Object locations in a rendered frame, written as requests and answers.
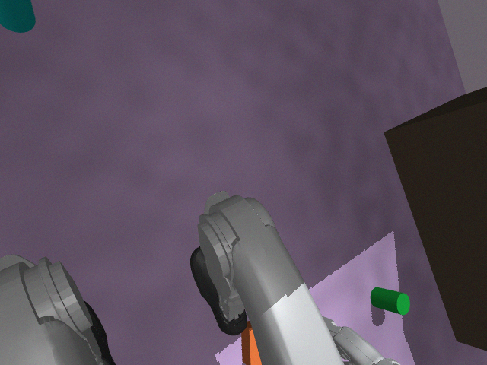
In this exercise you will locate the right robot hand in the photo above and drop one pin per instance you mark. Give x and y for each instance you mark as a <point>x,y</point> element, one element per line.
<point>352,346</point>

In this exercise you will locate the left robot foot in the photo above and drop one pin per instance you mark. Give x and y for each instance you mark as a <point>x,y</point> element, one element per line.
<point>100,336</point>

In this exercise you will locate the right robot foot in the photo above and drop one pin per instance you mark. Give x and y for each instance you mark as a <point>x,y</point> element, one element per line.
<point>209,292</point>

